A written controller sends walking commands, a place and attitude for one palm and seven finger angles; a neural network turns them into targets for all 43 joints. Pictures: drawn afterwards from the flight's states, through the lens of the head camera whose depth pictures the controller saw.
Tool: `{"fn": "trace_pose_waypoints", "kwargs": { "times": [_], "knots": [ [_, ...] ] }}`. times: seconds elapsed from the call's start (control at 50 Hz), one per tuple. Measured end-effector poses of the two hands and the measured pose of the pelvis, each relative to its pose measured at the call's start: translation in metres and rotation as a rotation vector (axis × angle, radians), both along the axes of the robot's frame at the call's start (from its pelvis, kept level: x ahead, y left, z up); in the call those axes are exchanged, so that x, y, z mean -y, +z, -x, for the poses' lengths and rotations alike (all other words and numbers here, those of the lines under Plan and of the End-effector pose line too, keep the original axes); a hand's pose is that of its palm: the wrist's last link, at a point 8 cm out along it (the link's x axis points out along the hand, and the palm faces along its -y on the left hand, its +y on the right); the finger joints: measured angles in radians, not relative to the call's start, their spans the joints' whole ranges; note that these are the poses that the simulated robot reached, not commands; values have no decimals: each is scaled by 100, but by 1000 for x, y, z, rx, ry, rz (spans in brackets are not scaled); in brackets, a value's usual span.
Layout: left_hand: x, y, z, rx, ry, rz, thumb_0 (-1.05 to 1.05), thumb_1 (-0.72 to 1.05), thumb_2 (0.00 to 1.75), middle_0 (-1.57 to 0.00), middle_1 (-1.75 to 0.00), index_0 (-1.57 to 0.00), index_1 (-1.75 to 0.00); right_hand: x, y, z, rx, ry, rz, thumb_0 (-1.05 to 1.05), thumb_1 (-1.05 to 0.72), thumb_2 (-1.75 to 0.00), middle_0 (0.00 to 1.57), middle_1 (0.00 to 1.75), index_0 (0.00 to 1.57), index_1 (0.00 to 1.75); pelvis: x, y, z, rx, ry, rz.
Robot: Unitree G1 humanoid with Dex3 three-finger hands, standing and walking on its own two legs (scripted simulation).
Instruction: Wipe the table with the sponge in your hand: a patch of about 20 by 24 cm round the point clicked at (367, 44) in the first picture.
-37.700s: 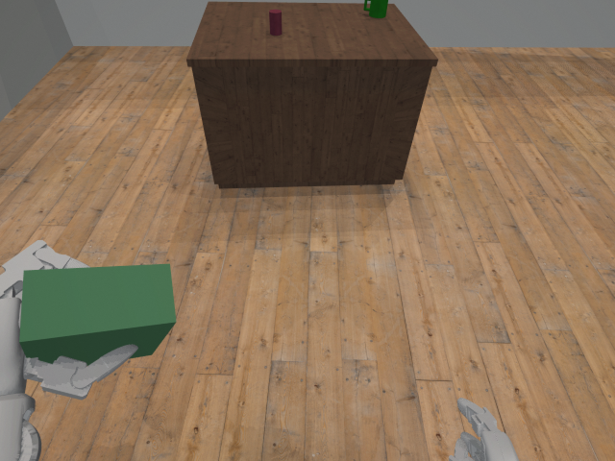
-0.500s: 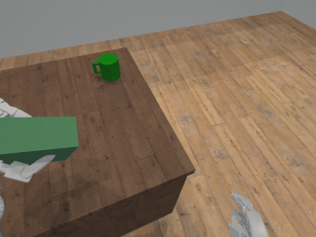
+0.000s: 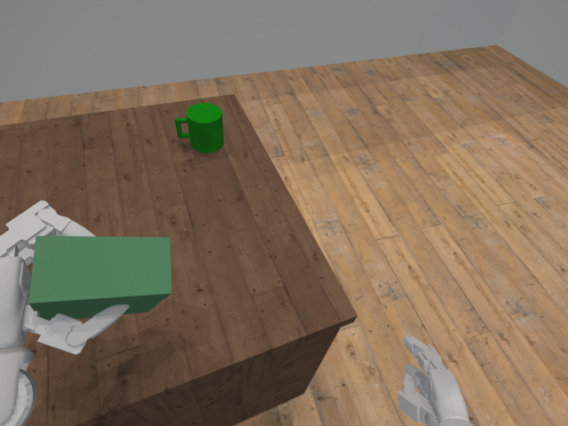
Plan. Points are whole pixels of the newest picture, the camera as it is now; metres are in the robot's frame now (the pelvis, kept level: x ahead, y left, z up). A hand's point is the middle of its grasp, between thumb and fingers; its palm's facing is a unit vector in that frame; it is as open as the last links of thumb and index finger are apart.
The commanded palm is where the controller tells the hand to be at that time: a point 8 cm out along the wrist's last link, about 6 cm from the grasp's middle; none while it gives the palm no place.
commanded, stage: come to a stop and stand still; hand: left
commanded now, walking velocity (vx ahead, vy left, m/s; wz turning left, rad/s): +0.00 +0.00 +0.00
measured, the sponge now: (121, 280) +0.24 +0.21 +0.12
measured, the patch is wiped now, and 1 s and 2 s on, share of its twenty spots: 0.00 0.00 0.00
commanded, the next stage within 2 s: look again from close up in 0.20 s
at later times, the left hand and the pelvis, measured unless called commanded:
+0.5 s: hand (67, 287) +0.21 +0.25 +0.15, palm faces +0.36 -0.86 -0.35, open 9.8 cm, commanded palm +0.15 +0.28 +0.17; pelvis -0.01 +0.00 +0.00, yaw +0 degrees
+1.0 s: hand (98, 273) +0.23 +0.22 +0.16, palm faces +0.35 -0.87 -0.35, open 9.8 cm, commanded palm +0.16 +0.25 +0.17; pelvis +0.00 -0.03 +0.00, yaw +0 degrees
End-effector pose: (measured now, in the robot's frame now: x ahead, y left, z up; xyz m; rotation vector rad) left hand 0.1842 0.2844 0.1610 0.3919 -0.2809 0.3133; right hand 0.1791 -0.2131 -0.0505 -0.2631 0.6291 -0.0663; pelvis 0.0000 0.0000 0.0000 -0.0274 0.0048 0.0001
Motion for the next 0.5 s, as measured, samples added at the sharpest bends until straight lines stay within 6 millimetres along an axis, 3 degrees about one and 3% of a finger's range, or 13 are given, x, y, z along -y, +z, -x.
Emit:
{"fn": "trace_pose_waypoints", "kwargs": {
  "times": [0.08,0.26,0.5],
  "knots": [
    [-7,-2,1,-24,15,-15,-1,-48,106,-76,-136,-77,-136,-1,-1,3,-14,-2,6,1,-90,-89,20,30,20,30,0,0,1,1,4,1],
    [-6,16,10,36,18,-42,-1,-48,106,-76,-136,-77,-136,3,-7,14,-53,-8,14,1,-90,-89,20,30,20,30,-2,0,3,6,5,3],
    [-4,0,11,-38,31,-15,-1,-48,106,-76,-136,-77,-136,11,-10,27,-65,-39,10,1,-90,-89,20,30,20,30,1,1,7,8,7,3]
  ]
}}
